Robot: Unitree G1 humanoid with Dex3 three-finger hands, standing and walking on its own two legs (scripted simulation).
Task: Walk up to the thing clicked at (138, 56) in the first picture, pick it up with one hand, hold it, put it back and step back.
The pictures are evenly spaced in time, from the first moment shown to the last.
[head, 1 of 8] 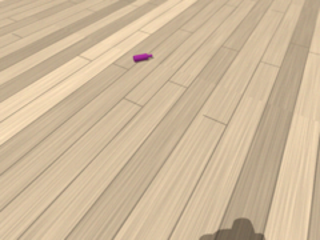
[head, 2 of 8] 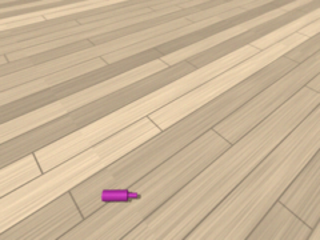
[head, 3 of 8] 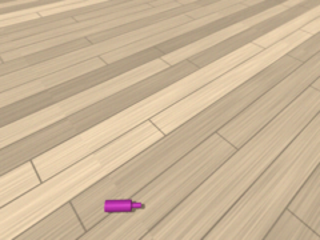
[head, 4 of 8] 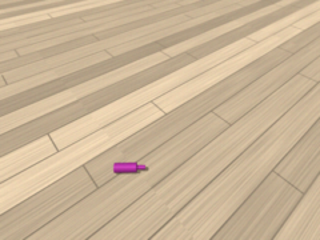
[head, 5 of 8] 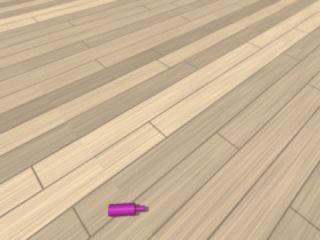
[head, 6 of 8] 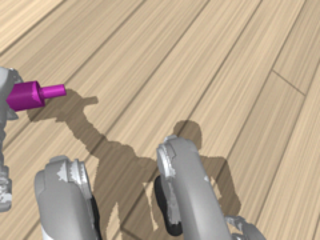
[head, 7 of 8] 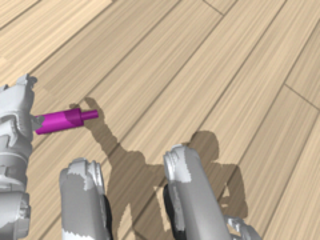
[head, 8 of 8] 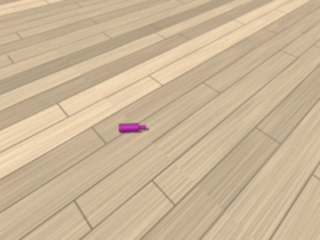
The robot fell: no
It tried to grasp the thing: yes
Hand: left
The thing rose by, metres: 0.69
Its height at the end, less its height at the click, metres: +0.00
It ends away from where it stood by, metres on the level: 0.01
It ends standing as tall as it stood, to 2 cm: yes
